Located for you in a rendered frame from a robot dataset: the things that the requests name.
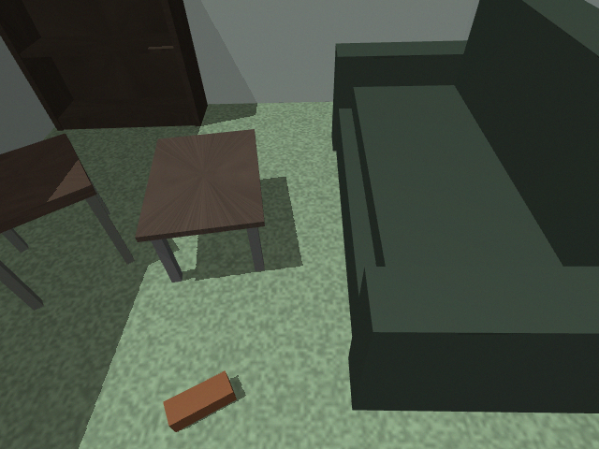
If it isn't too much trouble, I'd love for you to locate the sofa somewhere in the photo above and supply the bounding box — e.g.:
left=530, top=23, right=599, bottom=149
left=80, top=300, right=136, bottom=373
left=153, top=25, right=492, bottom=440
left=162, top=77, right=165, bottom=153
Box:
left=331, top=0, right=599, bottom=413

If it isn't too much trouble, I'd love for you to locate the bookshelf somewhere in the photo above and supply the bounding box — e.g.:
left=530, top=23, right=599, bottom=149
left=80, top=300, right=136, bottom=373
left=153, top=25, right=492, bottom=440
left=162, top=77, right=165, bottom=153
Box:
left=0, top=0, right=208, bottom=131

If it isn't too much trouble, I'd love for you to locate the chair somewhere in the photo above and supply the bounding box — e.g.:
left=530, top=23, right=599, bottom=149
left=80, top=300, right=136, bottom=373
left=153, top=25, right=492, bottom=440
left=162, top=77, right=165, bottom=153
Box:
left=0, top=133, right=135, bottom=311

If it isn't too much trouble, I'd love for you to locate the carton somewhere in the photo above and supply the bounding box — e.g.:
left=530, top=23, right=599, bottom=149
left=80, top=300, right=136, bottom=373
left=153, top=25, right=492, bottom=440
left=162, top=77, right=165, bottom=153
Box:
left=163, top=371, right=236, bottom=432

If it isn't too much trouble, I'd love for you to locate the coffee table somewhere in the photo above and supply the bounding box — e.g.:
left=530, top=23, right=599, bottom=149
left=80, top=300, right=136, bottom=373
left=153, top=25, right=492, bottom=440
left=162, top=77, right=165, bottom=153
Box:
left=135, top=129, right=265, bottom=282

